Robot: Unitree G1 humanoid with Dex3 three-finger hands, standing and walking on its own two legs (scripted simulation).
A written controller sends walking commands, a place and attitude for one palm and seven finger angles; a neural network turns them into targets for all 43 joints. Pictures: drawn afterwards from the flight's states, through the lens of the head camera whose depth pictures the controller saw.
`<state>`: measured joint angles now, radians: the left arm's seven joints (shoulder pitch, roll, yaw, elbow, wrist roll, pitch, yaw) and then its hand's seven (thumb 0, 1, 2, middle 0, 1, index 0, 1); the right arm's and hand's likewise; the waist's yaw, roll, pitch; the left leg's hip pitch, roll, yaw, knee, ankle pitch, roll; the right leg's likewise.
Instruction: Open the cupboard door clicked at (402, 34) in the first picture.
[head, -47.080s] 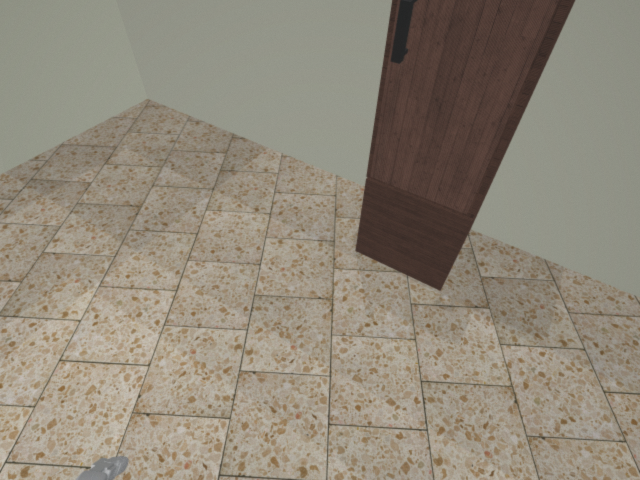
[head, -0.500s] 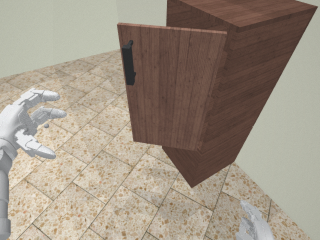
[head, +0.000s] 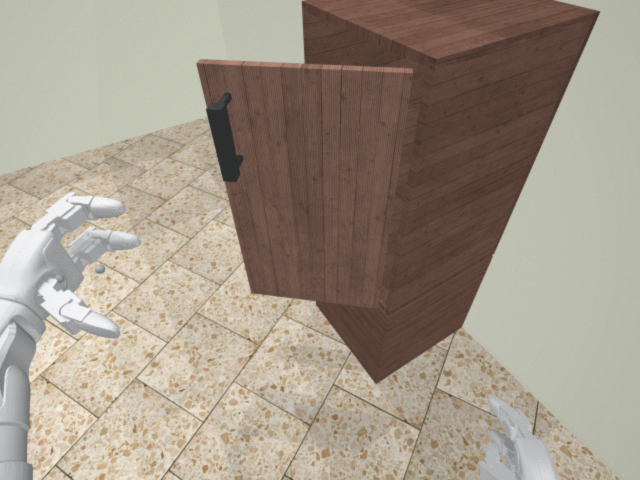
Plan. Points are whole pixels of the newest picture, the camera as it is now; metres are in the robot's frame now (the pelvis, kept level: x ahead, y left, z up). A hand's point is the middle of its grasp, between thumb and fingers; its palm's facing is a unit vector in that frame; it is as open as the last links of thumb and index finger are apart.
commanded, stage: move the hooked fingers beside the handle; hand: left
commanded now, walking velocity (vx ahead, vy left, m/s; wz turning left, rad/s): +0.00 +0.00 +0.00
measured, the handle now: (228, 137) +0.60 +0.22 +0.14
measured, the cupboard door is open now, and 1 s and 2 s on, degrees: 49 49 49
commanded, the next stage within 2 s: none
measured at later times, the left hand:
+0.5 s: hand (123, 222) +0.37 +0.29 +0.16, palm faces -0.03 -1.00 -0.01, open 14.0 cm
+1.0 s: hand (147, 183) +0.44 +0.29 +0.16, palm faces -0.02 -1.00 +0.01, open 14.0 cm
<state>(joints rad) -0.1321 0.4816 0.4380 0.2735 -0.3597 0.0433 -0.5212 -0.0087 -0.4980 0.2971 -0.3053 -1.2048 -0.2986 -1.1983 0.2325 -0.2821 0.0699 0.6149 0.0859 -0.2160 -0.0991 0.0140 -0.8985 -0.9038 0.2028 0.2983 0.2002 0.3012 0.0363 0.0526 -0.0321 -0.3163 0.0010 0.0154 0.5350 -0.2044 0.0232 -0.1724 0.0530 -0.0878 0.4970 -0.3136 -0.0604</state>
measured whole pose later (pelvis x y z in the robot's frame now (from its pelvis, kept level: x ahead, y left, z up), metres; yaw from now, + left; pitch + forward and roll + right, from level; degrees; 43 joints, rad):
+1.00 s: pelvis +0.01 +0.03 -0.01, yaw -1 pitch +6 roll -2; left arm -0.73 0.59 0.40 0.94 -0.22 -0.09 -0.46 -0.01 -0.50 0.30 -0.30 -1.20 -0.30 -1.20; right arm 0.34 -0.30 0.05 0.65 0.07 -0.11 -0.08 0.01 -0.90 -0.90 0.20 0.30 0.20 0.30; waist -0.06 0.01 -0.05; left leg -0.48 -0.02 0.04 0.60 -0.24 0.07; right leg -0.33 0.03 -0.06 0.55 -0.33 -0.02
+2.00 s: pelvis +0.05 +0.03 -0.02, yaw -3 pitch +16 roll -3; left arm -0.94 0.80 0.52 1.20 -0.14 -0.15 -0.53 -0.01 -0.50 0.30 -0.30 -1.20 -0.30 -1.20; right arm 0.43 -0.31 0.03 0.62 0.04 0.09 -0.05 0.00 -0.90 -0.90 0.20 0.30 0.20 0.30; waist -0.15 0.01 -0.11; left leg -0.67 0.03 0.05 0.72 -0.33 0.06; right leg -0.51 0.07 -0.05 0.61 -0.38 -0.03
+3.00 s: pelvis +0.03 +0.04 -0.02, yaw -3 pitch +18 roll -4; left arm -1.02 0.81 0.46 1.25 -0.12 -0.16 -0.50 -0.01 -0.50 0.30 -0.30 -1.20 -0.29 -1.20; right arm 0.48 -0.30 0.04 0.65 0.03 0.06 -0.06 0.01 -0.90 -0.90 0.20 0.30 0.20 0.30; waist -0.18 0.03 -0.10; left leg -0.75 0.02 0.04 0.77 -0.33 0.07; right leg -0.58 0.07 -0.06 0.64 -0.38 -0.01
